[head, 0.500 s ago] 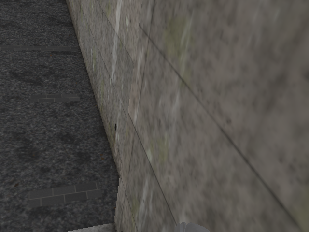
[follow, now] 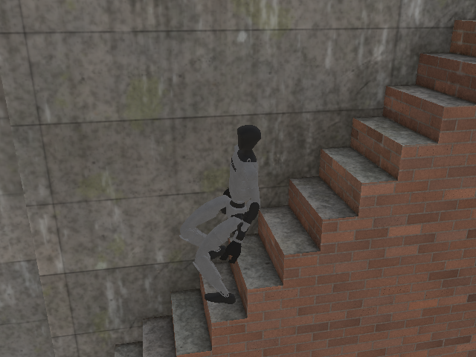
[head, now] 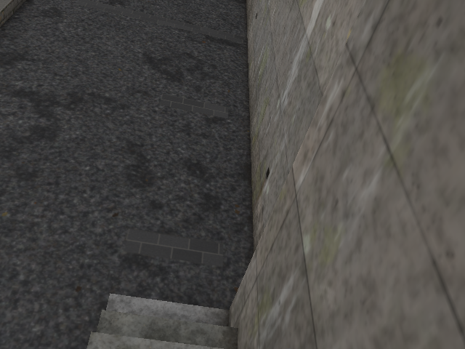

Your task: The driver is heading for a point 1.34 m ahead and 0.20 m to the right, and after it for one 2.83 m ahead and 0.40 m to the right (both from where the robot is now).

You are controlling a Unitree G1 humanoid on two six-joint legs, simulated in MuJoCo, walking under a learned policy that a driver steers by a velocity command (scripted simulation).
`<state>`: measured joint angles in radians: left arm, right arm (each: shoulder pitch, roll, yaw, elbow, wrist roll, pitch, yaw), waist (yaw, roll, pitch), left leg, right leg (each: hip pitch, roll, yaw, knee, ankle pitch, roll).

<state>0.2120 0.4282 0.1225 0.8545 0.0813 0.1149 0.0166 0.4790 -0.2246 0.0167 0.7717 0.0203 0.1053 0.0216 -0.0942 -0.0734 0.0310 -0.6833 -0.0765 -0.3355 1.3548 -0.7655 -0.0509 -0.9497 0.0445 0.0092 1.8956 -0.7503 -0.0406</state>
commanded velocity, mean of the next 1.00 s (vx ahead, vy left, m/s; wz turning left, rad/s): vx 0.00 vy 0.00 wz -0.33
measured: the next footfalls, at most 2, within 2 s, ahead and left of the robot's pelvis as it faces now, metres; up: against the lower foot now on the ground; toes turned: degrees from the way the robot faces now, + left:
right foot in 0.30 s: -0.08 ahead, -0.10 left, +0.19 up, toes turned +8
left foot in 0.66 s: -0.06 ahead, +0.17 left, +0.19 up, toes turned +2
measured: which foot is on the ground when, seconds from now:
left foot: down 0.00-0.30, up 0.32-0.64, down 0.66-1.00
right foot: up 0.00-0.28, down 0.30-0.70, up 0.72-1.00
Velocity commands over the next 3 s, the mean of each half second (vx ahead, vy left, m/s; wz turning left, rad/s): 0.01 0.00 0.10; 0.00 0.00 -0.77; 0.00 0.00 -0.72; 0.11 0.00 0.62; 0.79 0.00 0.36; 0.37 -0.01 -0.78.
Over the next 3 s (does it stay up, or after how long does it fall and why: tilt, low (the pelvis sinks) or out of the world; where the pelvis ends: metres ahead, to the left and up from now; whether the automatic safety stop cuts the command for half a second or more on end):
stays up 0.27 -0.06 -0.07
